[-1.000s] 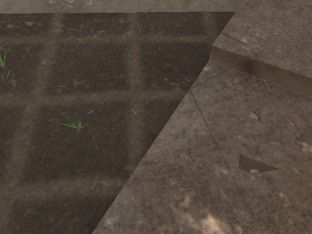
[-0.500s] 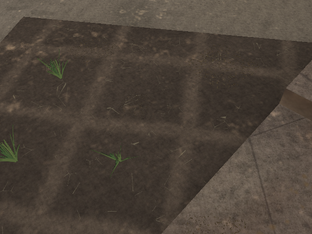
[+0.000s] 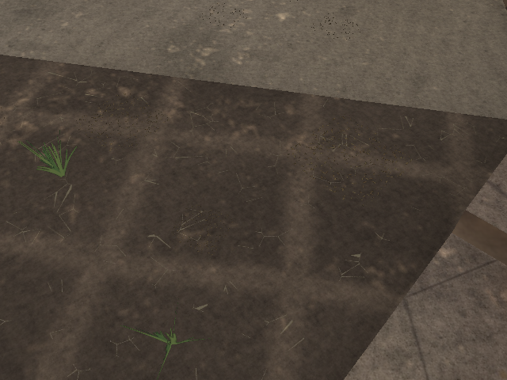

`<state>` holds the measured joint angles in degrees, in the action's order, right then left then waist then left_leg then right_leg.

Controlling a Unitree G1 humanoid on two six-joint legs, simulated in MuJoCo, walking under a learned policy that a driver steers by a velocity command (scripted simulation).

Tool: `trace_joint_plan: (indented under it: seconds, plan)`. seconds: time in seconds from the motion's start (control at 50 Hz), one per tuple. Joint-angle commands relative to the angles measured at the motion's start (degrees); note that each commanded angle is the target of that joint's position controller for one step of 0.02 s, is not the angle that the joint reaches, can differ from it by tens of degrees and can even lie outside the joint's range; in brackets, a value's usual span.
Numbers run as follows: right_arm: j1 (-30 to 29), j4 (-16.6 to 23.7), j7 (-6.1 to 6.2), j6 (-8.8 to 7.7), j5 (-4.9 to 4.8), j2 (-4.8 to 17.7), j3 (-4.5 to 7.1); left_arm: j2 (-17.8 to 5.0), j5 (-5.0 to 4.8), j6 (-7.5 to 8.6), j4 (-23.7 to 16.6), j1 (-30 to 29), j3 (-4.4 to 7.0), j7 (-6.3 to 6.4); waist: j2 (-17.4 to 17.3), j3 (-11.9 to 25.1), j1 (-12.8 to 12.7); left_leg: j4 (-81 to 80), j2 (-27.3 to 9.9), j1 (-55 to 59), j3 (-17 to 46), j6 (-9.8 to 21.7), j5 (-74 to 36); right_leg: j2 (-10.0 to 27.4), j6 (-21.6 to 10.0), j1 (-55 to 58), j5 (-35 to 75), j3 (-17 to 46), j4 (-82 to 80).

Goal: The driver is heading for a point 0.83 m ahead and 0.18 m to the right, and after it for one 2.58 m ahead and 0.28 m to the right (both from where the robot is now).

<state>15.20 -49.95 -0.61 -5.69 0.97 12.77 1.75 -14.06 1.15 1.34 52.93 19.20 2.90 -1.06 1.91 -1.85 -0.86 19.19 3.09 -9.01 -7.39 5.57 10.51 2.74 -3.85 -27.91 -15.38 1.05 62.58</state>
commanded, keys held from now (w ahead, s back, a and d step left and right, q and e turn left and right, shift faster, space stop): w+e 0.56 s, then w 0.14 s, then w+q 0.30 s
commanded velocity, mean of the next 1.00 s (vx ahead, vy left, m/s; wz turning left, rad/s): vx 0.50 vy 0.00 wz -0.32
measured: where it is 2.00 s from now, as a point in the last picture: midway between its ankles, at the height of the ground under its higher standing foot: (316, 290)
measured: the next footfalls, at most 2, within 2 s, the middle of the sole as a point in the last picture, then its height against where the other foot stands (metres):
right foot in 0.38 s outside the picture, level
left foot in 0.98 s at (288, 320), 0.06 m lower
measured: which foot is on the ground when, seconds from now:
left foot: down 0.00-0.36, up 0.38-0.96, down 0.98-1.00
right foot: up 0.00-0.36, down 0.38-1.00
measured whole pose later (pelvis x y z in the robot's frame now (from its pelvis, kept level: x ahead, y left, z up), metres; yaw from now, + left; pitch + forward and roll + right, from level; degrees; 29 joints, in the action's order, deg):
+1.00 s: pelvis +0.54 -0.12 -0.06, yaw -19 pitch +1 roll -3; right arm 4.5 -45.3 -2.3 -4.5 2.4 15.4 2.3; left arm -15.7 2.2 4.6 58.2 25.8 2.5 2.1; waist -1.5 -2.6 -4.4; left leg 22.1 0.8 -20.6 -1.2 6.2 0.3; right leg -7.7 -5.8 5.3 -34.1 -0.8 38.2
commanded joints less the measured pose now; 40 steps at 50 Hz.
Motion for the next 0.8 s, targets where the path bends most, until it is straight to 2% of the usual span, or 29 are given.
trace_joint_plan:
  seconds: [0.02, 0.1, 0.16, 0.22, 0.26, 0.32, 0.34, 0.36, 0.38, 0.4, 0.42, 0.44, 0.46, 0.48, 0.5, 0.52, 0.54, 0.58, 0.62, 0.68, 0.74, 0.8]
  plan:
    - [2.7, 1.4, 0.37, -1.72, -0.59, 5.7, 1.38, -2.4, 0.23, -1.03, -2.3, 1.5, 1.02, -0.88, -5.4, -0.5, -0.6, -11.7, -16.1, 3.9, 9.2, 2.1, -18.1, 2.6, 0.8, -8.1, 5.9, 1.2, 1.0]
    - [6.5, -0.4, 0.81, -1.36, -0.48, 5.3, 1.21, -1.6, 0.23, -1.00, -5.1, -6.4, 0.60, -1.36, -5.5, -2.3, 0.5, -12.1, -14.7, 5.0, 3.0, 0.9, -22.9, 2.6, 1.0, -12.4, 14.6, -0.7, -5.6]
    - [8.4, -1.7, 1.19, -1.01, -0.44, 5.8, 1.09, -0.8, 0.30, -0.79, -7.0, -12.2, -0.23, -1.66, -5.4, -3.4, 1.7, -11.5, -14.4, 6.5, -0.2, 0.6, -25.3, 1.8, 0.6, -11.2, 18.4, -3.4, -15.5]
    - [11.6, -3.6, 1.76, -0.43, -0.29, 6.8, 1.17, -0.7, 0.67, -0.65, -9.3, -17.6, -0.78, -2.01, -5.0, -4.6, 3.3, -10.4, -16.1, 11.8, -2.0, 0.8, -28.4, 0.7, -0.7, -11.1, 17.5, -6.6, -22.5]
    - [12.3, -4.5, 2.05, 0.25, 0.03, 7.5, 1.31, -1.3, 0.67, -0.41, -10.1, -19.0, -0.78, -2.15, -5.5, -4.6, 3.2, -7.7, -17.0, 15.0, -3.6, 0.7, -33.6, -0.5, -2.1, -9.4, 13.8, -8.2, -25.3]
    - [10.7, -4.7, 2.54, 1.23, 0.34, 9.4, 1.70, -2.8, 0.80, -0.46, -9.6, -16.5, -0.12, -1.66, -7.2, -1.6, 0.9, 1.9, -17.6, 17.6, -6.1, 0.3, -51.2, -5.0, -5.5, -1.8, 3.8, -11.3, -27.1]
    - [9.1, -4.3, 2.68, 1.57, 0.66, 10.3, 2.00, -4.1, 1.05, -0.28, -8.1, -11.3, 0.47, -1.60, -8.0, 1.1, -1.9, 9.2, -18.1, 17.1, -6.7, 0.4, -57.1, -6.1, -7.5, 4.0, 3.6, -10.8, -26.9]
    - [7.6, -3.4, 2.57, 2.02, 0.52, 11.3, 2.37, -5.5, 1.18, 0.12, -6.0, -4.7, 1.30, -1.35, -7.7, 4.7, -4.6, 19.4, -17.9, 13.5, -6.6, 0.6, -55.4, -7.8, -9.4, 12.1, 1.0, -9.9, -29.3]
    - [5.8, -2.1, 2.33, 2.17, 0.34, 11.8, 2.57, -8.8, 1.98, 0.50, -2.8, 5.3, 2.80, -0.72, -3.9, 9.2, -9.5, 35.2, -15.9, 3.5, -7.1, -0.7, -42.5, -5.3, -12.5, 26.3, 0.7, -4.0, -34.6]
    - [9.3, 1.1, 0.70, 1.74, -0.12, 5.8, 1.42, -15.2, 1.74, 0.01, -3.3, 6.2, 4.72, 0.34, 11.3, 14.0, -5.6, 57.4, -5.1, -24.9, -6.5, -4.5, 8.2, 11.4, -21.3, 47.5, 1.2, 23.4, -36.0]
    - [3.2, 3.2, 0.55, 0.78, 0.27, 8.9, 1.94, -14.4, -0.79, -0.46, -3.4, 6.4, 4.48, 0.33, 4.8, 15.2, -6.6, 61.9, -1.1, -33.3, 6.2, -4.8, 18.1, 14.7, -22.7, 47.8, 3.9, 36.8, -44.0]
    - [0.1, 4.7, 0.22, -0.27, -0.45, 9.0, 1.77, -13.5, -1.14, -0.61, -3.8, 2.5, 4.17, 0.78, 1.3, 7.2, -5.0, 56.6, -5.5, -35.0, 9.4, -4.7, 11.9, 14.5, -20.7, 40.9, 8.6, 29.2, -46.6]
    - [0.6, 4.0, 0.17, -0.77, -0.62, 9.1, 1.73, -10.7, -0.98, -0.57, -3.9, -0.2, 3.65, 0.88, -3.0, 3.2, -2.6, 51.0, -7.3, -31.6, 9.3, -5.0, 9.0, 12.8, -18.9, 33.8, 13.9, 25.5, -47.9]
    - [1.0, 3.4, 0.21, -0.25, 0.06, 9.0, 1.94, -9.3, -0.95, -0.16, -4.0, -2.4, 3.23, 0.98, -5.4, 0.3, -0.3, 45.6, -8.7, -28.2, 9.5, -5.4, 8.2, 10.0, -16.6, 28.3, 17.9, 21.0, -48.6]
    - [1.9, 3.3, 0.21, 0.84, 1.20, 8.5, 1.91, -7.9, -0.93, 0.39, -4.1, -3.7, 2.76, 1.12, -5.2, 0.5, 1.1, 42.5, -9.1, -23.7, 9.6, -6.3, 7.5, 8.3, -15.5, 24.3, 21.2, 18.2, -49.6]
    - [1.6, 3.6, 0.21, 1.96, 1.75, 7.2, 1.87, -7.7, -1.18, 1.17, -3.6, -3.4, 2.52, 1.05, -5.1, 1.0, 1.9, 39.9, -8.9, -21.0, 9.9, -6.8, 5.9, 6.6, -14.5, 22.0, 23.6, 16.1, -49.8]
    - [0.6, 4.5, 0.18, 2.85, 1.97, 6.4, 1.76, -8.4, -1.47, 1.81, -2.7, -2.4, 2.67, 1.01, -3.6, 1.2, 2.2, 37.6, -8.5, -19.9, 9.6, -7.4, 4.6, 5.1, -14.0, 20.6, 24.7, 14.7, -49.9]
    - [-1.9, 5.9, -0.05, 3.74, 1.57, 5.9, 1.71, -10.0, -1.41, 2.29, -2.1, -1.5, 2.98, 0.97, -1.8, 1.0, 2.2, 33.1, -7.9, -20.6, 8.6, -8.2, 0.0, 2.9, -13.3, 18.9, 22.5, 12.8, -51.0]
    - [-6.4, 7.4, -0.16, 3.85, 1.17, 6.3, 1.77, -9.5, -1.18, 2.40, -1.3, 0.5, 2.71, 0.89, -0.9, 0.1, 0.6, 28.3, -8.0, -22.5, 8.3, -8.3, -5.8, 2.2, -12.0, 19.0, 21.4, 12.3, -51.8]
    - [-11.2, 8.8, -0.49, 3.44, 1.20, 6.4, 1.63, -8.4, -0.92, 2.70, -0.2, 3.9, 2.06, 1.13, -0.2, -0.6, -1.5, 23.2, -8.2, -25.0, 8.8, -7.4, -13.5, 2.2, -10.3, 22.0, 21.0, 12.6, -51.4]
    - [-14.5, 9.6, -0.96, 2.88, 1.02, 6.9, 1.53, -8.3, -0.37, 3.09, 0.5, 6.0, 1.67, 1.70, 0.0, -1.6, -2.8, 19.2, -8.1, -27.6, 8.9, -5.9, -17.7, 3.2, -9.5, 26.7, 21.9, 12.1, -49.9]
    - [-18.2, 10.8, -1.66, 2.45, 0.69, 7.2, 1.38, -8.0, 0.38, 3.30, 1.6, 8.0, 1.36, 2.56, 0.1, -4.2, -4.2, 13.4, -7.9, -28.8, 8.9, -3.9, -19.7, 4.6, -8.5, 30.1, 20.4, 10.7, -48.5]
Velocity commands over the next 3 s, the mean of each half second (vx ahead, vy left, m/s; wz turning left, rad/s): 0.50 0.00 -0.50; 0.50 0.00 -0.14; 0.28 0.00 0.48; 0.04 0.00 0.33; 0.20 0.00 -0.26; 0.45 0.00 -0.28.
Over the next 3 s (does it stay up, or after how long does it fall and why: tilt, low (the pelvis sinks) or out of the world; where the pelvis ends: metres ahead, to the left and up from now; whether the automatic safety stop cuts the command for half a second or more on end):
stays up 1.09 -0.29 -0.08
